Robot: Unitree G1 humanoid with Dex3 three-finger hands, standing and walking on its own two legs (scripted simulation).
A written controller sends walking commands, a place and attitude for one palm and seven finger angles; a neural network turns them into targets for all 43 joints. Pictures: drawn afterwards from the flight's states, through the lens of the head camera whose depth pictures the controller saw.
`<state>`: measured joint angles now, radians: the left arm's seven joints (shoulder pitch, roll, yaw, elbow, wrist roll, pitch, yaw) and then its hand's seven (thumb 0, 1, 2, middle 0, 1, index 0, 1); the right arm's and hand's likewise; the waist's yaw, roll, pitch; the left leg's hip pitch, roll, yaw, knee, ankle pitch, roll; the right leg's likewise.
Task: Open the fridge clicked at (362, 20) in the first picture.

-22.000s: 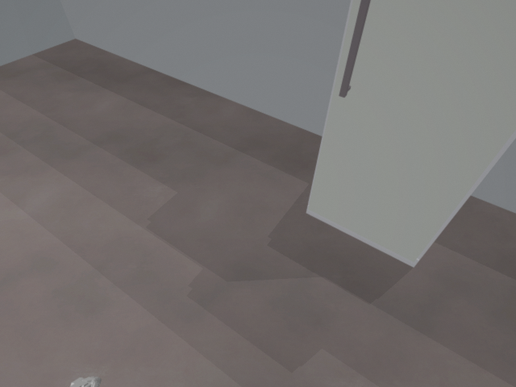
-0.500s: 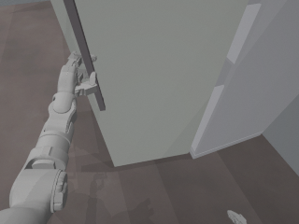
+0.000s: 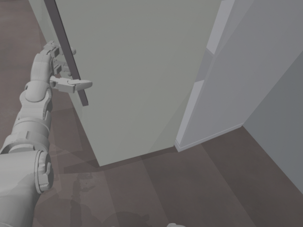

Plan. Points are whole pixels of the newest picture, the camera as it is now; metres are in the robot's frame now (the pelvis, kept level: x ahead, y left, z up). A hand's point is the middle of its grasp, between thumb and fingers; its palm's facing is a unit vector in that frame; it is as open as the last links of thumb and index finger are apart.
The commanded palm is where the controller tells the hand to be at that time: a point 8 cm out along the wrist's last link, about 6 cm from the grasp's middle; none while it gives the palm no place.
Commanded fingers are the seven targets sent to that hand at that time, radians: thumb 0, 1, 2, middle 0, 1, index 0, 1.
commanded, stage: loosen the grip on the handle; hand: left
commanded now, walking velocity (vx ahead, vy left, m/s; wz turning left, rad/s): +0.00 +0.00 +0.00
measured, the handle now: (69, 55) +0.53 +0.21 +0.16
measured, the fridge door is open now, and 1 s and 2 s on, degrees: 84 79 79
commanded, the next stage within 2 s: slip the hand off the handle in 0.26 s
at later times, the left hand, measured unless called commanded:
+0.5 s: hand (66, 73) +0.50 +0.22 +0.12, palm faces +0.09 -0.97 -0.23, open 14.6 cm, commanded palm +0.46 +0.27 +0.14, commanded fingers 0.00 -0.55 0.20 -0.25 -1.15 -0.25 -1.15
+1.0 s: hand (40, 79) +0.47 +0.28 +0.13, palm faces +0.12 -0.97 -0.23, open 14.6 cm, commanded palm +0.43 +0.32 +0.14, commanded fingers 0.00 -0.55 0.20 -0.25 -1.15 -0.25 -1.15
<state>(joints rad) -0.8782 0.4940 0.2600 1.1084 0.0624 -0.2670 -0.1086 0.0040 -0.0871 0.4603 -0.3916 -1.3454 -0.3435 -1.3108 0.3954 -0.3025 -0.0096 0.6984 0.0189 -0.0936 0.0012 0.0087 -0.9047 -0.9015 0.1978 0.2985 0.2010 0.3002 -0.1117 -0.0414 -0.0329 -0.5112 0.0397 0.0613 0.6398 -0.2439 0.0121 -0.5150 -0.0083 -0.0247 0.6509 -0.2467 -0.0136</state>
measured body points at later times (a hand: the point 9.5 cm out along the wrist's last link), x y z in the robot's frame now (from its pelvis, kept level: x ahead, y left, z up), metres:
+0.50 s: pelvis +0.04 +0.01 +0.00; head +0.09 +0.02 +0.45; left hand +0.49 +0.27 +0.14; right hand +0.11 -0.26 -0.10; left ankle +0.05 +0.12 -0.72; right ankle +0.05 -0.11 -0.72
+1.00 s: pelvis +0.05 +0.02 +0.00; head +0.09 +0.03 +0.45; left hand +0.46 +0.33 +0.14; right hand +0.14 -0.25 -0.10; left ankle +0.05 +0.12 -0.72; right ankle +0.05 -0.11 -0.72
